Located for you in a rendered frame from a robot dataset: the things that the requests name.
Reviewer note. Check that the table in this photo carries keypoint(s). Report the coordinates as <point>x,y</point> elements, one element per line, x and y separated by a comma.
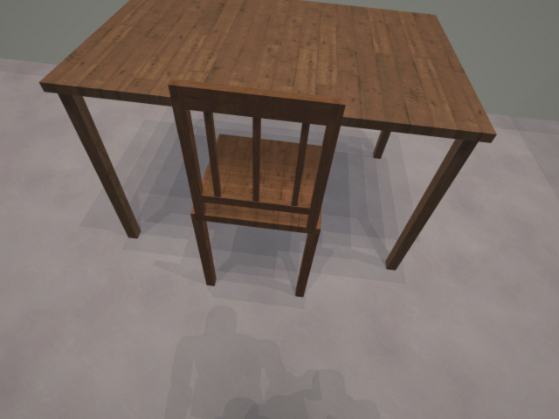
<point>396,70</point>

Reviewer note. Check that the chair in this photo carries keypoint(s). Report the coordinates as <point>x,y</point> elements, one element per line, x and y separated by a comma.
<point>255,182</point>

